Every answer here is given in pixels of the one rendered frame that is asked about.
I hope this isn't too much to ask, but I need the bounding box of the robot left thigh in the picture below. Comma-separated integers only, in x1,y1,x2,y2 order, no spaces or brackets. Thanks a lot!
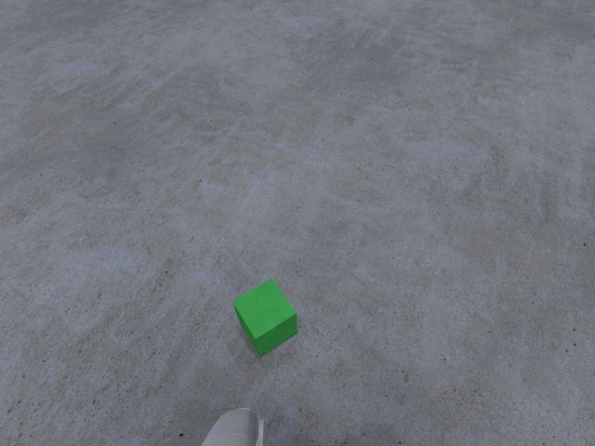
202,410,265,446

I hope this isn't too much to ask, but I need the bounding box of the carton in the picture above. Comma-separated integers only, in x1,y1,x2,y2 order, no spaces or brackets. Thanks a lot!
232,279,298,358

